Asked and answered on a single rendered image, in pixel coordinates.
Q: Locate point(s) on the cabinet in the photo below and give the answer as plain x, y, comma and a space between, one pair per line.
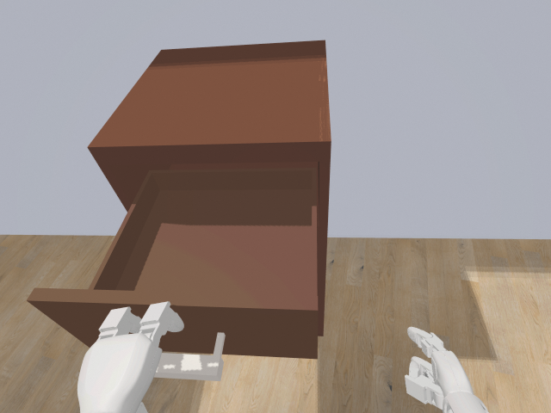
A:
260, 106

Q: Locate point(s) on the robot left hand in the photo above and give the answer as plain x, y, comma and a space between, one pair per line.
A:
119, 367

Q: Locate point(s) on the handle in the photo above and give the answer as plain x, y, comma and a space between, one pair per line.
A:
193, 366

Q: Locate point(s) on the robot right hand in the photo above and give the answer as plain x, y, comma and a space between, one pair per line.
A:
431, 383

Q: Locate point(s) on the robot right forearm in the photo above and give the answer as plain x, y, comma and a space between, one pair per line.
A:
463, 402

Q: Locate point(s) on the drawer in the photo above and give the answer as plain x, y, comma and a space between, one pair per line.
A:
234, 251

